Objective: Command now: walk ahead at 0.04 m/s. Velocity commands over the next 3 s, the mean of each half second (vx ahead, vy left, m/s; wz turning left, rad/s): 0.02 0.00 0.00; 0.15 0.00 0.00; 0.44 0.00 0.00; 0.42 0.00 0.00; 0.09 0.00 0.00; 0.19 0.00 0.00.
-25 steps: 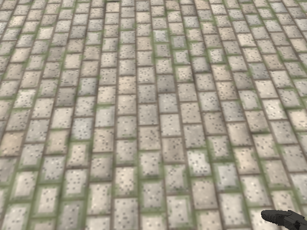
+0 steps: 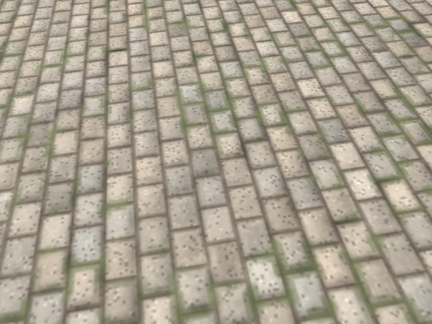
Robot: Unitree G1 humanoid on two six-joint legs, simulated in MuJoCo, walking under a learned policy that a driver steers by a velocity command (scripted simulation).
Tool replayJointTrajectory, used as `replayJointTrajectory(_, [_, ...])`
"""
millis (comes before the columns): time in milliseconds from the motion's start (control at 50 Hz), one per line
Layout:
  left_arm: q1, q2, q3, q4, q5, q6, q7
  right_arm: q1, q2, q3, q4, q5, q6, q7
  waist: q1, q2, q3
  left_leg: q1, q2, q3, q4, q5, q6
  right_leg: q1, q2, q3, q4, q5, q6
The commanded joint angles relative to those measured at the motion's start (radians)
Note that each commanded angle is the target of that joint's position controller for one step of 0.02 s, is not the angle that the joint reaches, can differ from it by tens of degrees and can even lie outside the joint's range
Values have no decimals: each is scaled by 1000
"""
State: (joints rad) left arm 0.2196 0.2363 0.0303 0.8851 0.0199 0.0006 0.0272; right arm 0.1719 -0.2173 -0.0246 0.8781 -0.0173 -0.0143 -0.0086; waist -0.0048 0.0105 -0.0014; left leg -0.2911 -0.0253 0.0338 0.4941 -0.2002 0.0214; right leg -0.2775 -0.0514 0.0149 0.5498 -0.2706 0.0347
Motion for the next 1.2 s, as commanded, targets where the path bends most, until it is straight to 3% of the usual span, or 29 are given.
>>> replayJointTrajectory(20, [-2,107,21,-26,-7,-29,0,-3,-106,-28,-25,0,-5,-10,-1,-93,3,56,53,-58,-60,18,24,-30,-35,42,-142,16,-32])
replayJointTrajectory(100, [12,111,20,-1,-13,-30,4,-9,-102,-29,10,10,-8,-8,11,-45,-32,82,58,-55,-41,133,22,27,-24,27,-103,149,-40])
replayJointTrajectory(220, [11,103,18,34,-15,-20,6,-5,-104,-31,66,15,5,-16,10,-10,-26,110,60,-52,-32,186,18,43,-10,12,-97,202,-43])
replayJointTrajectory(680, [40,71,9,151,-15,-8,17,-13,-97,-24,195,17,19,-30,5,-12,30,104,59,-48,-75,89,10,47,17,-16,-142,109,-33])
replayJointTrajectory(700, [63,62,8,166,-16,-7,18,8,-89,-22,208,17,20,-30,5,-8,9,111,49,-39,-81,-29,14,54,29,-30,-143,4,-37])
replayJointTrajectory(740, [63,81,16,164,-27,-5,23,25,-121,-35,213,31,23,-33,-2,4,62,48,42,-49,-85,-403,44,-16,52,-45,-106,-298,-65])
replayJointTrajectory(760, [55,81,17,154,-28,-10,24,28,-128,-38,208,33,18,-33,-5,17,105,7,65,-84,-107,-517,64,-64,48,-37,-92,-382,-79])
replayJointTrajectory(800, [48,54,12,141,-33,-36,19,67,-139,-44,208,41,-6,-28,-18,62,141,12,139,-198,-157,-588,111,-137,40,-33,-25,-357,-90])
replayJointTrajectory(860, [41,16,9,128,-39,-68,-3,131,-179,-61,218,45,-32,-18,-21,162,107,34,309,-458,-288,-638,208,-137,48,-70,166,-183,-100])
replayJointTrajectory(880, [60,17,11,132,-42,-74,-9,94,-174,-60,202,44,-36,-16,5,153,111,-26,316,-462,-300,-615,207,-79,38,-59,161,-179,-120])
replayJointTrajectory(920, [182,4,13,177,-43,-81,-11,-50,-160,-53,148,56,-37,-10,98,124,135,-202,221,-297,-227,-516,141,157,46,-61,-62,-168,-159])
replayJointTrajectory(940, [280,48,26,211,-37,-82,-7,-98,-120,-43,124,54,-42,-7,129,19,123,-307,137,-176,-39,-383,88,292,-23,58,-155,-154,-171])
replayJointTrajectory(960, [408,156,56,241,-39,-88,-9,-128,-49,-28,90,53,-57,-4,153,-252,83,-452,8,30,305,-251,15,408,-214,394,-334,-321,-251])
replayJointTrajectory(980, [435,193,59,241,-27,-103,-21,-166,-77,-32,56,54,-77,-4,155,-309,112,-593,5,-22,505,-357,21,415,-358,665,-410,-300,-334])
replayJointTrajectory(1000, [370,128,39,222,-18,-116,-21,-142,-100,-39,66,61,-88,2,102,-173,139,-656,66,-84,636,-294,39,423,-351,612,-378,-223,-321])
replayJointTrajectory(1020, [326,94,29,203,-22,-123,-26,-89,-94,-38,89,62,-95,11,72,-127,122,-670,89,-87,674,-204,55,438,-303,501,-364,-136,-284])
replayJointTrajectory(1040, [288,94,27,188,-28,-122,-32,-74,-97,-42,99,56,-100,15,54,-92,111,-670,110,-78,660,-133,62,438,-273,414,-370,-49,-253])
replayJointTrajectory(1060, [268,75,18,178,-28,-117,-34,-88,-106,-48,97,49,-101,18,47,-83,113,-650,131,-73,616,-79,60,421,-251,331,-379,83,-228])
replayJointTrajectory(1100, [288,43,6,178,-18,-100,-28,-116,-76,-45,88,44,-96,27,50,-104,98,-571,129,-32,519,-7,38,376,-195,198,-393,242,-204])
replayJointTrajectory(1160, [297,79,10,166,-13,-90,-11,-246,-24,-22,34,41,-86,36,72,-99,125,-450,90,19,285,118,9,258,-145,90,-426,288,-197])
replayJointTrajectory(1200, [318,114,20,169,-19,-91,-5,-314,-25,-13,4,45,-83,43,84,-117,141,-354,61,47,170,177,6,203,-146,64,-459,269,-203])
